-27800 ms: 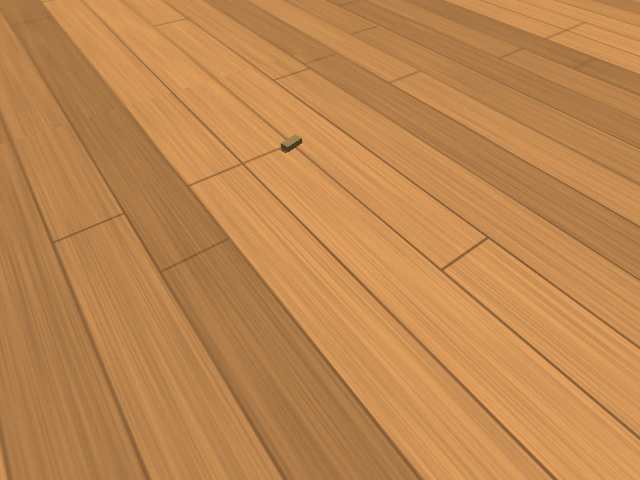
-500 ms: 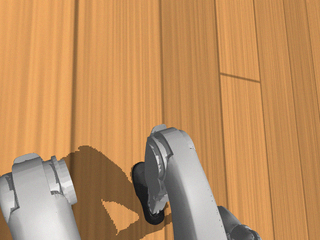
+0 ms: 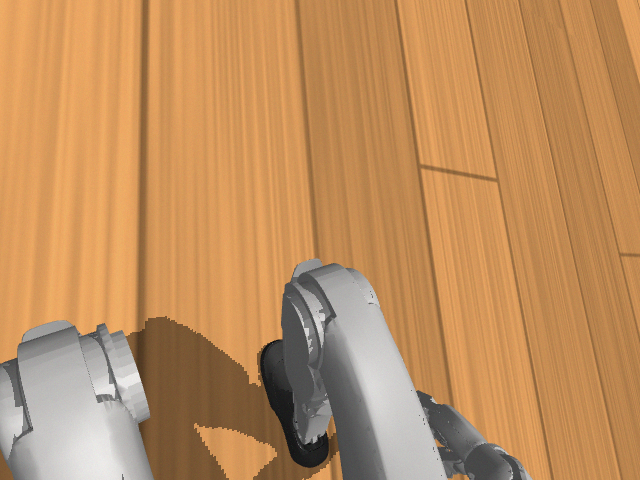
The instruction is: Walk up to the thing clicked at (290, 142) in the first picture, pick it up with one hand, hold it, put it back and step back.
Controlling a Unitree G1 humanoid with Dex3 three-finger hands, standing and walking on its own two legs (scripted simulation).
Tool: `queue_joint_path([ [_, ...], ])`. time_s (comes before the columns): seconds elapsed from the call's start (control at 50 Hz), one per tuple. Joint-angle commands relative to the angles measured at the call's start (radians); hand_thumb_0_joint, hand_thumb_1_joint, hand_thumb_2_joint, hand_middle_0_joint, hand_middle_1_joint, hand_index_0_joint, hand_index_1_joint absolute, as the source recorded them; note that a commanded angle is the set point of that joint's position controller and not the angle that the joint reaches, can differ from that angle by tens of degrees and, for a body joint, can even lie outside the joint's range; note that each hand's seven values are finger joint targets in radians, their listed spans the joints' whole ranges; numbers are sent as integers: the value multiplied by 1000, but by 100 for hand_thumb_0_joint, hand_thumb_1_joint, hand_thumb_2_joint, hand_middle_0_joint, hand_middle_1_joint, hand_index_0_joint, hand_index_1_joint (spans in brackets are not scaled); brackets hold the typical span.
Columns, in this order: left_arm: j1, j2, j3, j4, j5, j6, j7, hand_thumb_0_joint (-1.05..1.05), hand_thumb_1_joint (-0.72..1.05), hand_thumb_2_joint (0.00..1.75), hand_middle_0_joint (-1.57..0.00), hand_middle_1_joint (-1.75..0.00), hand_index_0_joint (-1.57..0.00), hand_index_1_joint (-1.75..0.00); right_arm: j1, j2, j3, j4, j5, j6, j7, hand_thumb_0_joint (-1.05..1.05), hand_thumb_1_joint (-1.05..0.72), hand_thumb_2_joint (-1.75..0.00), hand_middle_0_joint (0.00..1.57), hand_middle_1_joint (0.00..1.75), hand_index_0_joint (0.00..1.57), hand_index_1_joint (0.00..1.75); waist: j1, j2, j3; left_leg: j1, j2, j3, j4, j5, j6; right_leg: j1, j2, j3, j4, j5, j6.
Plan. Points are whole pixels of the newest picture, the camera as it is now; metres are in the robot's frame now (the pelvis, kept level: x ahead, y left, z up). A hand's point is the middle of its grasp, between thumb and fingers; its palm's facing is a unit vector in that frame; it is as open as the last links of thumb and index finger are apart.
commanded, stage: rest palm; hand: left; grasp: from above
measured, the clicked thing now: out of the picture +0.43 +0.40 -0.27
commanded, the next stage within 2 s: close in 1.68 s
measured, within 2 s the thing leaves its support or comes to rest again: neither
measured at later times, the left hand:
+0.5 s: hand out of the picture +0.40 +0.38 -0.22, palm faces -0.44 -0.11 -0.89, open 14.1 cm
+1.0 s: hand out of the picture +0.40 +0.38 -0.23, palm faces -0.47 -0.16 -0.87, open 14.2 cm
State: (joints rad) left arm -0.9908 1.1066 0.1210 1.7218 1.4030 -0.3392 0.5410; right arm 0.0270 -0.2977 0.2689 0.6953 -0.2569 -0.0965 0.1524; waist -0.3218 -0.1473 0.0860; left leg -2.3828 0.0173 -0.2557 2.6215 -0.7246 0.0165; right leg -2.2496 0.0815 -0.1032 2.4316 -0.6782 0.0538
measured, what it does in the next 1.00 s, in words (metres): stands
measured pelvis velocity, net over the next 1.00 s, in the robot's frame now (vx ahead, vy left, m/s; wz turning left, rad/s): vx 0.00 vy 0.00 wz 0.00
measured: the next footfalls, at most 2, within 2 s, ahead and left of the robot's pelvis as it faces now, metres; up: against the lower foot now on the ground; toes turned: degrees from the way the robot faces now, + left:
none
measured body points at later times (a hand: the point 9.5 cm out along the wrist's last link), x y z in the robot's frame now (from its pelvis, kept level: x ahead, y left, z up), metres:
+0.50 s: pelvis +0.00 +0.00 +0.00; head +0.24 +0.15 +0.35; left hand +0.42 +0.38 -0.17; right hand +0.10 -0.27 -0.05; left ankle +0.06 +0.12 -0.25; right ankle +0.12 -0.14 -0.25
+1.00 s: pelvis +0.00 +0.00 +0.00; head +0.24 +0.16 +0.35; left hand +0.42 +0.39 -0.18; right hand +0.11 -0.25 -0.06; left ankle +0.06 +0.12 -0.25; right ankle +0.12 -0.14 -0.25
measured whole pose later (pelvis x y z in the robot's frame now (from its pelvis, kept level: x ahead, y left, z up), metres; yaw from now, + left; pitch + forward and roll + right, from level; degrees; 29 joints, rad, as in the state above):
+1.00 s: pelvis +0.00 +0.00 +0.00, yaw +0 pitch +25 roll -16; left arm -0.93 1.13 0.16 1.65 1.41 -0.44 0.53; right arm 0.02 -0.30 0.32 0.65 -0.29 -0.10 0.18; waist -0.32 -0.16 0.13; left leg -2.35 0.01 -0.28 2.62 -0.74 0.00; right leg -2.21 0.07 -0.13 2.42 -0.69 0.07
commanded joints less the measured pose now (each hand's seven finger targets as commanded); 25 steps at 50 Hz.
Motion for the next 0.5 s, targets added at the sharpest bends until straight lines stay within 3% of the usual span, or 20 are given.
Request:
queue_joint_path([
  [0.0, -212, 252, 24, -156, -39, -20, -20, 0, -48, 91, -5, -104, -8, -101, 114, -327, -91, -35, -1, -8, -9, 0, -90, -90, 20, 30, 20, 30, -12, 551, -554, 538, 20, 79, -332, 209, -22, 257, 8, -153, -161, 231, -67],
  [0.06, -200, 264, 35, -188, -55, -54, -44, 0, -48, 91, -6, -102, -9, -99, 127, -324, -86, -46, 5, -1, -5, 0, -90, -90, 20, 30, 20, 30, -11, 542, -577, 549, 21, 76, -321, 246, -23, 285, 9, -159, -165, 251, -64],
  [0.08, -181, 268, 45, -200, -54, -65, -46, 0, -49, 92, -6, -101, -8, -99, 148, -328, -81, -46, -2, 2, 0, 0, -90, -90, 20, 30, 20, 30, -19, 552, -601, 606, 24, 70, -318, 308, -25, 299, 8, -163, -163, 289, -60],
  [0.1, -171, 251, 33, -187, -57, -77, -48, 0, -48, 92, -6, -101, -8, -99, 144, -320, -77, -46, -1, 1, 4, 0, -90, -90, 20, 30, 20, 30, -19, 549, -603, 607, 26, 70, -308, 306, -22, 299, 8, -162, -161, 286, -61],
  [0.12, -168, 282, 68, -229, -60, -93, -39, 0, -49, 92, -6, -101, -8, -99, 151, -324, -77, -40, -2, 9, 2, 0, -90, -90, 20, 30, 20, 30, -8, 567, -637, 622, 26, 75, -313, 345, -24, 328, 14, -167, -171, 310, -60],
  [0.16, -147, 282, 67, -204, -52, -109, -31, 0, -49, 92, -5, -101, -7, -99, 159, -316, -69, -44, -6, 11, 10, 0, -90, -90, 20, 30, 20, 30, -15, 576, -621, 636, 29, 75, -306, 370, -24, 332, 13, -165, -163, 321, -60],
  [0.2, -150, 334, 107, -233, -34, -126, -8, 0, -51, 94, -6, -100, -7, -99, 155, -321, -67, -47, -10, 20, 9, 0, -90, -90, 20, 30, 20, 30, 2, 594, -657, 640, 30, 85, -301, 380, -22, 351, 17, -162, -170, 329, -61],
  [0.22, -131, 318, 90, -195, -23, -128, 0, 0, -51, 94, -6, -100, -6, -99, 149, -315, -59, -53, -14, 20, 12, 0, -90, -90, 20, 30, 20, 30, -10, 579, -623, 616, 31, 90, -290, 365, -18, 350, 17, -159, -171, 325, -60],
  [0.24, -137, 327, 109, -214, -24, -136, 16, 0, -52, 96, -6, -98, -6, -98, 150, -326, -62, -50, -22, 23, 11, 0, -90, -90, 20, 30, 20, 30, -12, 567, -618, 599, 30, 91, -292, 354, -16, 357, 18, -163, -176, 325, -57],
  [0.3, -163, 329, 92, -233, 5, -134, 51, 0, -53, 98, -7, -98, -6, -98, 139, -335, -71, -36, -24, 22, 8, 0, -90, -90, 20, 30, 20, 30, -8, 576, -583, 571, 32, 101, -290, 288, -15, 322, 23, -152, -182, 278, -63],
  [0.32, -175, 331, 98, -241, -3, -133, 65, 0, -52, 97, -7, -98, -6, -98, 143, -336, -72, -28, -24, 22, 7, 0, -90, -90, 20, 30, 20, 30, -7, 578, -582, 563, 30, 100, -302, 278, -18, 318, 21, -158, -183, 267, -65],
  [0.34, -143, 311, 84, -194, 12, -121, 74, 0, -51, 96, -6, -98, -6, -98, 152, -335, -71, -26, -29, 21, 7, 0, -90, -90, 20, 30, 20, 30, -14, 564, -558, 559, 30, 102, -302, 270, -17, 309, 23, -160, -185, 263, -64],
  [0.48, -187, 258, 33, -134, -16, -48, 93, 0, -51, 95, -7, -98, -7, -98, 155, -341, -80, -10, -27, -2, 3, 0, -90, -90, 20, 30, 20, 30, -30, 495, -532, 484, 25, 102, -303, 190, -7, 268, 24, -155, -198, 210, -66],
])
